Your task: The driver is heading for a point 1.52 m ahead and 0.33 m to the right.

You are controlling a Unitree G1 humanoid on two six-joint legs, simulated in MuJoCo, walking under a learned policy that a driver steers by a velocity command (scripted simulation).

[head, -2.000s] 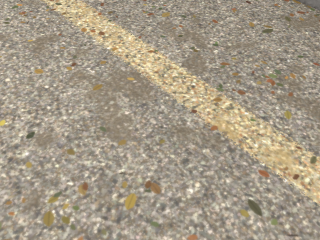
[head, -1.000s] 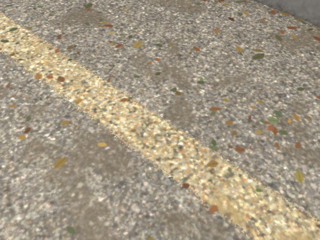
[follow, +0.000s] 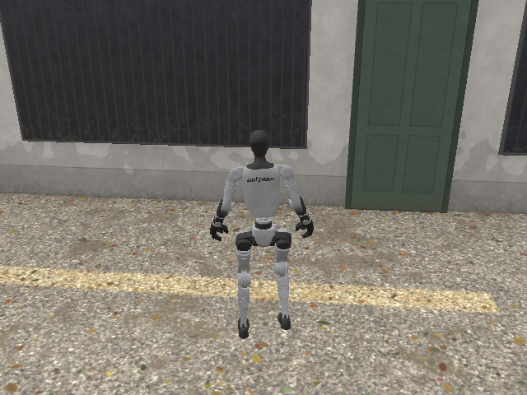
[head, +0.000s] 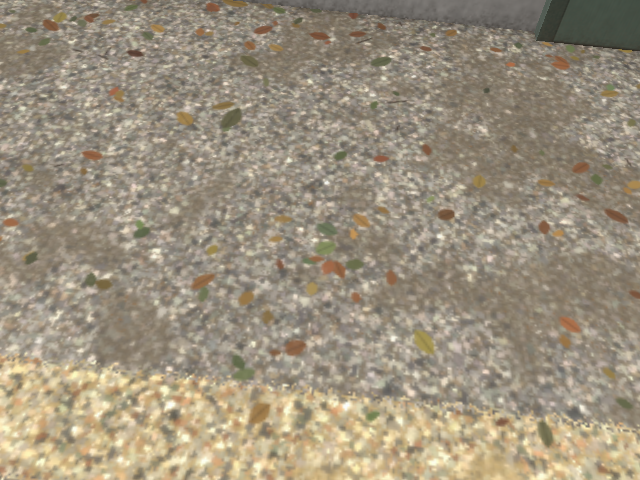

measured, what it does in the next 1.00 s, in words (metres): steps on the spot, turning right: right foot, then left foot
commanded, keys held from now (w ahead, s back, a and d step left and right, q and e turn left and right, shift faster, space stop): e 0.66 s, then no key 0.34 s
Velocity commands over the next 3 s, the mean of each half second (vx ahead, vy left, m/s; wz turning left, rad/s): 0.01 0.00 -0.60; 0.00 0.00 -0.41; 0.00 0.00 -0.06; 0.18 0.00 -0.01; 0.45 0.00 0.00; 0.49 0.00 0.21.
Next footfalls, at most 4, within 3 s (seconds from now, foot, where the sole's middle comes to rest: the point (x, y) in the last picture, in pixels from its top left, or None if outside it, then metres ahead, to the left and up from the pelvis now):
0.18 right None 0.03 -0.14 -0.78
0.66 left None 0.09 0.07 -0.78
1.00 right None -0.05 -0.16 -0.78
2.34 right None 0.32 -0.33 -0.78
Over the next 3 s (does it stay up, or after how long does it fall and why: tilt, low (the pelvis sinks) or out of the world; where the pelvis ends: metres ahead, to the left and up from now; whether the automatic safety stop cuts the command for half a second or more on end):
stays up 0.57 -0.28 -0.01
